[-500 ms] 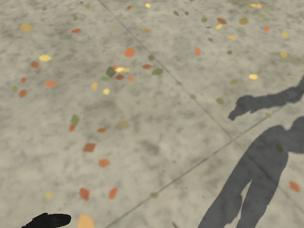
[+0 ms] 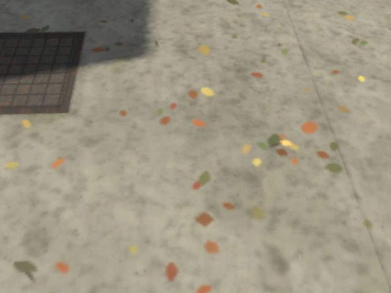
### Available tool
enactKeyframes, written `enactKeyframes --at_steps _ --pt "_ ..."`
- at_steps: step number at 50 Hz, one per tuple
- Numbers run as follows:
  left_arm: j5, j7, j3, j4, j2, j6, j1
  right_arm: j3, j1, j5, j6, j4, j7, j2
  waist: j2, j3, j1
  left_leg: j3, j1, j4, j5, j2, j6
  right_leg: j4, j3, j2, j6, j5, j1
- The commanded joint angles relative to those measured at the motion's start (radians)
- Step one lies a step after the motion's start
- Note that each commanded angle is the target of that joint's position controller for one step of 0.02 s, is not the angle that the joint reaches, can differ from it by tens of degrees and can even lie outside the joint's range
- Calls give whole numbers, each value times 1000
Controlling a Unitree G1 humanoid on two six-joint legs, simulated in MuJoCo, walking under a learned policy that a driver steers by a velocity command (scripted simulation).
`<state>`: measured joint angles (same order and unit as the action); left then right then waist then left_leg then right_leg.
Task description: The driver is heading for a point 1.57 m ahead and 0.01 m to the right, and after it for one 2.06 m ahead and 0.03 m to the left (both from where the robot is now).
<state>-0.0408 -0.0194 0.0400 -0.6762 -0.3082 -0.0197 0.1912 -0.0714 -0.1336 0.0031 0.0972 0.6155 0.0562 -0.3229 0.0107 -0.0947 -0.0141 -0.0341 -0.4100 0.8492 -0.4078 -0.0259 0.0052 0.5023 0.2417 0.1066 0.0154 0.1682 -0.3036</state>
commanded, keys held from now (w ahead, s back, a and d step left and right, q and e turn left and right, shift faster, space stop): q+shift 0.18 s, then shift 0.82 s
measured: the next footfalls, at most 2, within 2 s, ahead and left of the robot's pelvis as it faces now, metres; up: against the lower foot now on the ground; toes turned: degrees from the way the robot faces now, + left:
left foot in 0.06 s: +0.05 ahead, +0.11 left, +0.00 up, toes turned +6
right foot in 0.52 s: +0.10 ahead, -0.08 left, +0.00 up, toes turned +20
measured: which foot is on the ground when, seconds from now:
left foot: up 0.00-0.04, down 0.06-0.52, up 0.54-0.78, down 0.80-1.00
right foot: down 0.00-0.06, up 0.08-0.50, down 0.52-1.00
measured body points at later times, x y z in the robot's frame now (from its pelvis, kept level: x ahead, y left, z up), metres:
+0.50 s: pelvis +0.02 +0.01 +0.00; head +0.05 +0.02 +0.45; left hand +0.06 +0.31 -0.10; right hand +0.24 -0.20 -0.10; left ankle +0.01 +0.10 -0.73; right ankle +0.06 -0.09 -0.73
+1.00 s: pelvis +0.01 +0.01 +0.01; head +0.02 +0.02 +0.46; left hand +0.02 +0.29 -0.12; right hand +0.19 -0.20 -0.12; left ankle -0.05 +0.10 -0.73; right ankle +0.06 -0.09 -0.73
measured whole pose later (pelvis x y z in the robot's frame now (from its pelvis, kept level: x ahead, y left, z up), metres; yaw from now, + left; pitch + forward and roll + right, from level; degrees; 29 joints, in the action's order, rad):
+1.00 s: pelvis +0.01 +0.01 +0.01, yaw +20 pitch -2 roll +0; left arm -0.01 -0.01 0.02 -0.84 -0.25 -0.03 0.20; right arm -0.01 -0.20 0.01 0.02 0.90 -0.03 -0.24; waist 0.02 -0.04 -0.02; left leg 0.08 -0.12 0.42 -0.26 0.05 -0.02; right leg 0.42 0.02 -0.01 0.02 0.22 -0.18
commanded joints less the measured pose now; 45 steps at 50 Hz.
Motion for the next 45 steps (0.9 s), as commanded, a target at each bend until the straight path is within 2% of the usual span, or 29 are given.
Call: enactKeyframes --at_steps 1,2,3,4,5,6,7,8,9,10,12,18,22,24,25,26,27,28,29,30,33,36,38,39,40,41,42,43,45 --pt "8 16 51 68 -164 5 -12 -20 -26 -5 -10 -79 7 -71 158 163 17 -67 169 -163 25 28 -27 -112 -115 245 86 -1 42" --pt "14 20 55 66 -164 -2 -2 -25 -65 -2 -16 -66 3 -77 118 166 38 -60 248 -257 62 45 -44 -40 -82 233 41 44 -3" --pt "16 26 59 57 -151 -11 31 -37 -142 8 -26 -38 -9 -111 -8 153 70 75 350 -398 111 5 -74 120 -39 189 -27 138 -112" --pt "20 33 37 102 -65 -25 62 -67 -146 11 -33 -61 -30 -260 -361 99 44 558 372 -569 246 -295 -172 416 39 23 -126 502 -378" --pt "8 15 41 154 -109 -42 -77 -88 -177 22 -36 -78 -45 -298 -245 84 112 628 254 -550 469 -334 -286 559 -189 -40 -129 503 -415" --pt "22 9 39 153 -100 -47 -82 -78 -149 25 -36 -61 -54 -256 -188 86 77 512 253 -528 453 -273 -283 596 -246 -24 -121 408 -403" --pt "31 4 38 133 -99 -40 -48 -67 -78 20 -34 -66 -60 -222 -173 59 33 428 212 -533 396 -204 -248 575 -259 -18 -110 294 -380" --pt "22 2 43 115 -109 -28 -29 -62 -12 18 -32 -79 -63 -200 -173 73 9 383 216 -528 363 -138 -218 564 -257 -26 -100 219 -359" --pt "7 2 49 90 -121 -24 2 -55 7 11 -33 -87 -63 -176 -180 100 3 360 223 -504 454 -111 -219 589 -245 -41 -96 187 -334" --pt "6 5 51 69 -127 -25 29 -44 -1 7 -37 -83 -58 -153 -155 141 1 342 249 -489 538 -108 -222 603 -246 -51 -93 180 -311" --pt "19 10 46 60 -107 -31 28 -37 -47 5 -48 -61 -52 -136 -111 174 15 346 287 -473 612 -113 -226 568 -247 -60 -87 188 -294" --pt "28 9 30 63 -78 -40 -15 -28 -105 20 -55 -20 -51 -128 -134 157 54 414 296 -466 563 -135 -240 372 -255 -83 -46 226 -211" --pt "41 3 25 56 -72 -35 7 -21 -81 25 -55 2 -48 -126 -140 146 40 445 230 -437 631 -127 -222 222 -240 -117 -15 259 -56" --pt "41 -2 19 41 -55 -27 51 -15 -52 14 -55 13 -52 -118 -122 145 4 458 199 -410 606 -104 -188 47 -233 -128 1 177 55" --pt "33 -7 15 31 -42 -18 83 -8 -32 2 -57 14 -58 -102 -97 146 -24 455 147 -390 503 -74 -147 -112 -246 -112 12 52 158" --pt "13 -15 15 38 -79 -5 72 8 -56 2 -63 14 -61 -51 13 152 -4 407 87 -324 327 -13 -89 -209 -384 21 33 38 223" --pt "11 -12 28 67 -171 2 -1 15 -111 -1 -65 15 -61 -19 187 128 47 242 2 -235 56 152 -45 -252 -602 206 114 -124 212" --pt "19 -4 29 50 -153 2 24 -3 -85 17 -56 31 -62 -83 210 127 3 179 70 -110 -129 149 -33 -244 -640 272 217 -196 105" --pt "23 2 14 45 -106 7 15 -10 -75 16 -53 39 -59 -94 156 96 11 184 76 -37 -120 134 -27 -248 -600 238 234 -194 80" --pt "26 2 7 41 -83 8 -15 -9 -77 11 -52 57 -54 -79 128 76 23 184 77 -8 -85 126 -17 -240 -535 186 213 -171 71" --pt "24 -5 5 24 -80 8 -36 6 -102 9 -50 94 -44 -34 154 95 28 135 89 -89 -49 115 11 -175 -405 87 158 -307 152" --pt "27 3 11 -8 -86 2 9 23 -79 1 -49 113 -50 -7 160 131 -3 76 142 -274 -12 98 13 -119 -397 78 159 -398 226" --pt "32 6 16 -24 -94 -5 3 30 -106 1 -52 141 -58 2 147 140 20 56 249 -484 176 91 -1 -82 -384 60 127 -397 202" --pt "31 6 15 -30 -86 -3 13 30 -95 10 -59 145 -63 -16 125 144 14 110 317 -539 274 58 -14 -80 -392 56 92 -345 155" --pt "30 11 12 -24 -71 2 20 27 -89 24 -69 145 -68 -57 61 164 -1 200 377 -527 362 -23 -30 -68 -382 38 59 -250 102" --pt "38 17 5 -21 -41 5 46 16 -47 17 -73 158 -71 -102 -78 133 -53 243 307 -478 432 -66 -63 -106 -316 -38 34 -87 105" --pt "32 14 1 -44 -42 2 17 27 -29 9 -78 163 -70 -51 -76 125 -23 246 240 -490 353 -69 -71 -121 -299 -54 18 -4 166" --pt "28 11 6 -53 -53 -1 -9 35 -26 10 -84 171 -71 -33 -65 95 -12 236 215 -499 317 -54 -62 -120 -302 -52 15 -12 175" --pt "27 12 11 -71 -64 -1 -11 37 -52 11 -89 205 -82 -43 -80 84 -5 223 215 -509 318 -34 -53 -114 -310 -38 25 -70 181"
Keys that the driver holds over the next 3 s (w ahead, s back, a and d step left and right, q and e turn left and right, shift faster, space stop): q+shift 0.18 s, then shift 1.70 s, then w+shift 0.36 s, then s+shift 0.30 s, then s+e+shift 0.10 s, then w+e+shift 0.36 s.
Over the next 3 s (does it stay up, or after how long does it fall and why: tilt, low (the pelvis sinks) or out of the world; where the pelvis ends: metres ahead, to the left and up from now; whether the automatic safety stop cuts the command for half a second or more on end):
stays up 0.27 0.03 -0.01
